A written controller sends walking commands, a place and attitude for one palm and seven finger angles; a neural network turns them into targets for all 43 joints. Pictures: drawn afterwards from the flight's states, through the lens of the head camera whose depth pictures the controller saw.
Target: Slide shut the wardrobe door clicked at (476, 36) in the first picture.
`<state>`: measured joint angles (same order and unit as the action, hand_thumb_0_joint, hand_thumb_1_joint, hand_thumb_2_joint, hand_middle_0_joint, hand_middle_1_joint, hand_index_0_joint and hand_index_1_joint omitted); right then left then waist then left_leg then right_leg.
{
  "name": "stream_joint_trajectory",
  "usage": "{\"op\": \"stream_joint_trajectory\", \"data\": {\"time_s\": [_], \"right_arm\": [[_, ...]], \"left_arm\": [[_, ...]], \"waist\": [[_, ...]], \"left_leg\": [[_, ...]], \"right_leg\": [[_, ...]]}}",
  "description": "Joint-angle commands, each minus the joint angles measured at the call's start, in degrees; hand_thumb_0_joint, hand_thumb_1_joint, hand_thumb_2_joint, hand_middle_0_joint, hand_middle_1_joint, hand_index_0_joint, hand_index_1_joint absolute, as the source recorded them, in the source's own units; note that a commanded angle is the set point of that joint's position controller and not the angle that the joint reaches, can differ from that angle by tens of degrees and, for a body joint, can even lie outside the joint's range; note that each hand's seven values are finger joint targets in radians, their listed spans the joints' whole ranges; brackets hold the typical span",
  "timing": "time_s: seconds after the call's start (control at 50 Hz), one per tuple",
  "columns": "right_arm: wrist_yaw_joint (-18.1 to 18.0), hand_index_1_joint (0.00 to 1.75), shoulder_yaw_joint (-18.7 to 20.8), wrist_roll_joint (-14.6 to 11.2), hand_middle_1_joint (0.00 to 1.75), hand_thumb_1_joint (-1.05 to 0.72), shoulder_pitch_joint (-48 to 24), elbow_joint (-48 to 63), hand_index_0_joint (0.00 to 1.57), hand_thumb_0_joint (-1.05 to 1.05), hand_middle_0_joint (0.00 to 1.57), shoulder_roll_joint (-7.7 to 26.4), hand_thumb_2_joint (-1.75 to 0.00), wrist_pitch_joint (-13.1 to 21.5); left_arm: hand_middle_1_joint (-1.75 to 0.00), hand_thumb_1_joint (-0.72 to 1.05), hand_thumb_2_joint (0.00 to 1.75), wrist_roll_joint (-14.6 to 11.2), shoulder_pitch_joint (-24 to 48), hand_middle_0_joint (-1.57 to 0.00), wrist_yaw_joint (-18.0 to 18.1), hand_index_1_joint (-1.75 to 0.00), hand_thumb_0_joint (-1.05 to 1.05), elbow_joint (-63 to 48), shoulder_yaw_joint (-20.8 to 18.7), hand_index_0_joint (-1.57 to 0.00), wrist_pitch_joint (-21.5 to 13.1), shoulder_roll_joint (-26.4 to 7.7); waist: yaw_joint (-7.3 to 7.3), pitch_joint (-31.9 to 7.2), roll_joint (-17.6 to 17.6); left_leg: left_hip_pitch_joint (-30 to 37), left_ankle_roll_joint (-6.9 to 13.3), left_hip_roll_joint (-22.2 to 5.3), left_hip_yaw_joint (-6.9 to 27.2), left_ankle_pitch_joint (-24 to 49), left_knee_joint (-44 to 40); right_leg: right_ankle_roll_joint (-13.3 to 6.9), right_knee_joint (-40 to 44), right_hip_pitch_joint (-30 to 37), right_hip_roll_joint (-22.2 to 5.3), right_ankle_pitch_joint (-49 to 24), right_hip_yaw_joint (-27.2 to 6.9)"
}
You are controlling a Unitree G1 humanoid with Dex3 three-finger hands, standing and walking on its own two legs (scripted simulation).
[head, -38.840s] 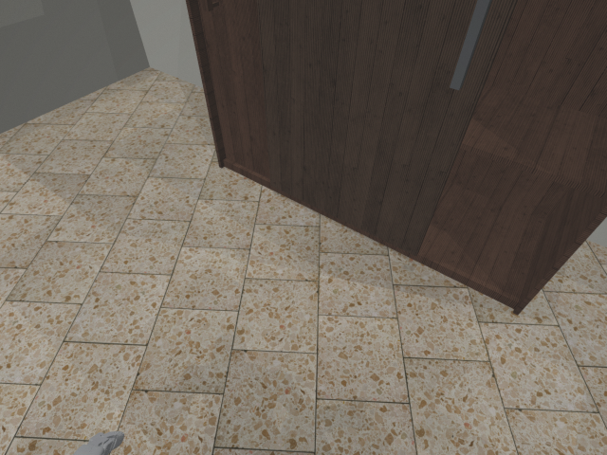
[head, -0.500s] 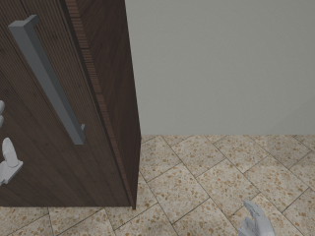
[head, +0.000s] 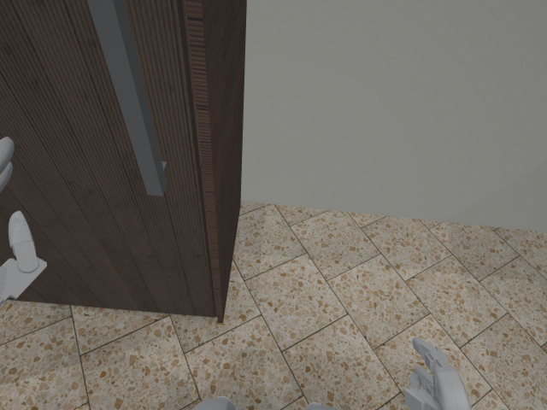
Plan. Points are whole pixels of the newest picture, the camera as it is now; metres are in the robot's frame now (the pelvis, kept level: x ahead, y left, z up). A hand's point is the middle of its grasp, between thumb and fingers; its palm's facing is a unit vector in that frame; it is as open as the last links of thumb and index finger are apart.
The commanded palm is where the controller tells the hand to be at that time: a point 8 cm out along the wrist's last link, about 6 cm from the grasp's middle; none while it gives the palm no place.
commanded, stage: step back with the hand held close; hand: left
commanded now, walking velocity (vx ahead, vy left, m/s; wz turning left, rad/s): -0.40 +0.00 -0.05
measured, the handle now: (139, 96) +0.45 +0.22 +0.20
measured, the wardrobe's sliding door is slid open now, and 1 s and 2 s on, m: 0.01 0.01 0.01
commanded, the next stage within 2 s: stop stepping back and stand still in 0.26 s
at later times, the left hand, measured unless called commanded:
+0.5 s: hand out of the picture +0.11 +0.24 +0.20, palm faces +0.29 -0.84 -0.45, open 7.4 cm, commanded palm +0.07 +0.28 +0.20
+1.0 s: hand out of the picture +0.04 +0.30 +0.19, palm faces +0.47 -0.79 -0.39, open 7.4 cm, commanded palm +0.00 +0.32 +0.20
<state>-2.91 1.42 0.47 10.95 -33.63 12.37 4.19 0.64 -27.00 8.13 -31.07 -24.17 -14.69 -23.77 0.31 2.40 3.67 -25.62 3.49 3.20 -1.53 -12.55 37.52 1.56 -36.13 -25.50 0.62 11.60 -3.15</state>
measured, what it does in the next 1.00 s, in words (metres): walks backwards: right foot, then left foot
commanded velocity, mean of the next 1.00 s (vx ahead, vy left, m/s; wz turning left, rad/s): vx -0.01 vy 0.00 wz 0.00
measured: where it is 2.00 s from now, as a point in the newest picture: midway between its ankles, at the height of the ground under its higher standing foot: outside the picture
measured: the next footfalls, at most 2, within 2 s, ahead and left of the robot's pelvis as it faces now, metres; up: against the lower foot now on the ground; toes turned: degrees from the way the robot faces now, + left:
right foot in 0.38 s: -0.17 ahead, -0.13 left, +0.00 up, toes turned -7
left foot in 0.56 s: -0.05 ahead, +0.09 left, +0.00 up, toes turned -4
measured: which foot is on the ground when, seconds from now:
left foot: down 0.00-0.38, up 0.40-0.54, down 0.56-0.82, up 0.84-1.00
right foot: down 0.00-0.00, up 0.02-0.36, down 0.38-0.58, up 0.60-0.80, down 0.82-1.00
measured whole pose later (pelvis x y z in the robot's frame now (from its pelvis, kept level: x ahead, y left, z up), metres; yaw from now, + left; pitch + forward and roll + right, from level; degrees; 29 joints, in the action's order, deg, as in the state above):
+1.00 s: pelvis -0.17 +0.03 +0.02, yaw -5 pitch +0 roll +0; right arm -3.8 0.2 1.0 16.9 -39.0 12.4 4.4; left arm -0.9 -28.3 8.8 -22.0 -24.5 -10.7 -22.0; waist -1.9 -6.0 2.1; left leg -26.4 0.4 -2.7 -2.5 -19.7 50.7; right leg -2.6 -27.5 -14.0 -1.3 14.3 4.7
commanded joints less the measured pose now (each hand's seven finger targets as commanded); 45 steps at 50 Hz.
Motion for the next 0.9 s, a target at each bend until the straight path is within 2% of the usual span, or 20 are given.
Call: {"op": "stream_joint_trajectory", "data": {"time_s": [0.0,0.04,0.08,0.2,0.3,0.36,0.38,0.4,0.44,0.52,0.56,0.58,0.6,0.64,0.74,0.76,0.78,0.8,0.84,0.88], "right_arm": [[-1.19,0.30,3.13,1.16,0.30,-0.90,-4.00,9.86,0.20,0.00,0.20,7.28,-0.90,5.35],[-1.05,0.30,3.55,1.54,0.30,-0.90,-3.37,8.12,0.20,0.00,0.20,7.01,-0.90,6.01],[-0.51,0.30,3.86,0.84,0.30,-0.90,-2.20,6.02,0.20,0.00,0.20,6.69,-0.90,6.90],[-0.40,0.30,2.29,0.43,0.30,-0.90,-2.64,3.04,0.20,0.00,0.20,6.20,-0.90,8.20],[-0.32,0.30,2.17,1.19,0.30,-0.90,-2.80,3.83,0.20,0.00,0.20,5.64,-0.90,6.76],[-0.65,0.30,1.21,0.59,0.30,-0.90,-4.28,4.73,0.20,0.00,0.20,4.20,-0.90,5.12],[-0.91,0.30,0.99,0.60,0.30,-0.90,-7.01,6.30,0.20,0.00,0.20,5.02,-0.90,5.28],[-0.72,0.30,0.73,0.65,0.30,-0.90,-6.12,6.09,0.20,0.00,0.20,4.74,-0.90,5.52],[-0.80,0.30,0.80,-1.49,0.30,-0.90,-5.21,6.50,0.20,0.00,0.20,4.89,-0.90,5.48],[-2.38,0.30,0.77,-0.82,0.30,-0.90,-1.91,4.48,0.20,0.00,0.20,6.52,-0.90,5.66],[-2.24,0.30,1.79,-1.27,0.30,-0.90,-1.79,5.98,0.20,0.00,0.20,8.38,-0.90,6.87],[-1.87,0.30,1.78,-1.29,0.30,-0.90,-1.67,6.13,0.20,0.00,0.20,8.24,-0.90,7.18],[-1.88,0.30,1.19,-0.31,0.30,-0.90,-1.34,5.60,0.20,0.00,0.20,7.09,-0.90,7.61],[-1.14,0.30,1.47,0.46,0.30,-0.90,-2.17,5.07,0.20,0.00,0.20,7.15,-0.90,8.00],[-0.14,0.30,1.08,0.34,0.30,-0.90,-3.88,6.58,0.20,0.00,0.20,7.37,-0.90,6.23],[-0.23,0.30,1.24,0.66,0.30,-0.90,-3.94,6.69,0.20,0.00,0.20,7.03,-0.90,4.98],[-0.27,0.30,1.80,0.73,0.30,-0.90,-3.57,6.69,0.20,0.00,0.20,6.58,-0.90,3.62],[-0.25,0.30,2.68,0.14,0.30,-0.90,-2.73,6.43,0.20,0.00,0.20,6.73,-0.90,2.51],[-0.53,0.30,2.80,-0.18,0.30,-0.90,-2.80,4.96,0.20,0.00,0.20,7.95,-0.90,3.33],[-0.66,0.30,1.78,0.39,0.30,-0.90,-0.30,4.12,0.20,0.00,0.20,6.41,-0.90,3.75]], "left_arm": [[-0.30,0.90,0.90,-0.75,-0.43,-0.20,1.48,-0.30,0.00,-16.62,-12.99,-0.20,-4.98,-14.14],[-0.30,0.90,0.90,-0.95,1.13,-0.20,1.88,-0.30,0.00,-16.46,-13.46,-0.20,-5.20,-13.77],[-0.30,0.90,0.90,-2.13,-2.05,-0.20,1.78,-0.30,0.00,-12.18,-10.66,-0.20,-4.42,-10.06],[-0.30,0.90,0.90,-2.50,3.14,-0.20,0.98,-0.30,0.00,-11.47,-3.43,-0.20,-1.98,-6.92],[-0.30,0.90,0.90,-3.96,1.74,-0.20,0.51,-0.30,0.00,-13.50,-6.06,-0.20,-2.37,-11.11],[-0.30,0.90,0.90,-5.15,-2.11,-0.20,0.43,-0.30,0.00,-16.12,-10.11,-0.20,-3.24,-16.59],[-0.30,0.90,0.90,-5.09,-2.19,-0.20,0.87,-0.30,0.00,-16.25,-12.46,-0.20,-3.03,-18.65],[-0.30,0.90,0.90,-5.12,1.17,-0.20,0.96,-0.30,0.00,-16.43,-12.93,-0.20,-2.49,-18.42],[-0.30,0.90,0.90,-4.56,-0.10,-0.20,-0.27,-0.30,0.00,-10.86,-10.45,-0.20,0.44,-13.45],[-0.30,0.90,0.90,-2.78,2.31,-0.20,1.61,-0.30,0.00,-4.04,-6.68,-0.20,1.49,-9.42],[-0.30,0.90,0.90,-2.07,5.08,-0.20,2.18,-0.30,0.00,-7.89,-5.17,-0.20,0.59,-10.06],[-0.30,0.90,0.90,-2.03,6.91,-0.20,2.33,-0.30,0.00,-8.93,-5.63,-0.20,0.50,-11.34],[-0.30,0.90,0.90,-2.00,6.28,-0.20,2.34,-0.30,0.00,-9.41,-6.81,-0.20,0.31,-12.37],[-0.30,0.90,0.90,-1.94,6.08,-0.20,1.97,-0.30,0.00,-16.66,-6.21,-0.20,-0.77,-12.67],[-0.30,0.90,0.90,-1.64,-7.57,-0.20,1.74,-0.30,0.00,-12.21,-9.37,-0.20,0.06,-12.95],[-0.30,0.90,0.90,-1.31,-8.64,-0.20,1.68,-0.30,0.00,-9.53,-9.12,-0.20,0.33,-12.02],[-0.30,0.90,0.90,-1.14,-8.94,-0.20,1.48,-0.30,0.00,-6.41,-9.26,-0.20,0.76,-11.91],[-0.30,0.90,0.90,-1.33,-6.25,-0.20,1.08,-0.30,0.00,-5.29,-9.00,-0.20,1.25,-11.93],[-0.30,0.90,0.90,-2.53,5.07,-0.20,0.88,-0.30,0.00,-6.43,-9.34,-0.20,0.06,-12.05],[-0.30,0.90,0.90,-2.49,3.68,-0.20,0.98,-0.30,0.00,0.80,-7.50,-0.20,0.71,-10.07]], "waist": [[-1.32,-14.65,-22.36],[-1.01,-12.53,-13.96],[-1.41,-11.96,-9.83],[-1.06,-14.95,-16.62],[-2.10,-18.75,-17.15],[-2.44,-13.44,4.20],[-3.45,-9.97,6.13],[-3.09,-9.26,6.23],[-1.06,-4.28,10.72],[0.65,-7.59,-7.99],[-1.06,-9.88,-22.78],[-0.92,-10.03,-18.60],[-0.02,-10.74,-14.81],[0.02,-12.11,-14.40],[-0.88,-7.25,-17.61],[-1.21,-6.14,-14.20],[-1.57,-4.56,-4.55],[-1.08,-2.32,9.65],[0.60,-0.72,6.10],[1.75,-2.08,2.00]], "left_leg": [[-4.84,6.04,-23.07,24.25,-0.10,-25.78],[-4.01,7.55,-23.92,23.99,-1.72,-24.52],[9.84,5.68,-20.79,17.73,8.76,-21.72],[20.54,0.48,-16.55,13.35,-1.25,-28.35],[21.01,-7.57,-13.14,7.25,0.34,-27.20],[20.07,-7.51,-2.06,-1.07,-4.91,9.02],[9.44,-7.11,-0.40,-0.18,-11.55,24.83],[0.98,-6.46,-1.49,3.73,-14.37,35.64],[-3.80,-4.81,-5.92,6.52,-10.88,24.79],[13.63,-2.90,-4.43,0.50,6.25,-14.47],[21.46,0.34,-15.88,14.12,25.56,-15.24],[19.51,2.46,-17.76,19.93,23.33,-17.02],[22.69,0.78,-17.05,22.41,26.87,-18.67],[18.28,-1.42,-17.13,24.30,16.12,-22.00],[-7.10,-0.82,-11.41,10.80,-27.19,-26.47],[-11.90,-1.49,-9.27,8.55,-28.06,-20.48],[-14.79,-2.42,-5.33,3.93,-25.07,-5.72],[-13.37,-3.63,-1.84,-0.17,-17.23,17.03],[-12.59,-4.16,-4.78,3.71,-11.02,31.43],[-6.39,-3.60,-8.40,4.67,-7.91,24.79]], "right_leg": [[-0.64,-25.80,14.52,3.94,12.95,-0.61],[-0.90,-33.34,9.33,3.97,14.69,-3.10],[-0.80,-26.88,-0.08,3.01,17.10,-0.61],[-1.63,-5.57,3.75,3.81,19.31,5.41],[-5.12,18.74,14.79,2.85,11.83,7.28],[-12.34,29.04,-1.05,-17.53,1.39,-4.41],[-15.49,28.28,-2.85,-23.80,0.18,-10.17],[-16.11,25.68,-1.76,-25.44,2.24,-8.66],[-12.38,19.45,5.22,-18.56,-7.89,-1.55],[-5.14,4.13,11.01,-10.17,-14.41,2.01],[-1.58,-5.40,2.91,-2.37,10.74,4.28],[-1.33,-6.80,2.88,-0.42,16.61,3.16],[-1.68,-8.41,1.30,0.40,15.13,4.14],[-1.77,-11.11,5.35,-0.18,14.90,1.80],[-3.30,4.98,26.39,1.44,13.56,9.18],[-4.72,8.48,29.42,0.21,15.26,7.37],[-8.01,16.12,26.84,-5.65,22.40,-1.63],[-13.87,27.95,14.77,-19.63,34.07,-22.75],[-15.32,30.79,7.04,-23.18,25.57,-24.19],[-12.48,27.34,2.77,-19.50,27.31,-13.86]]}}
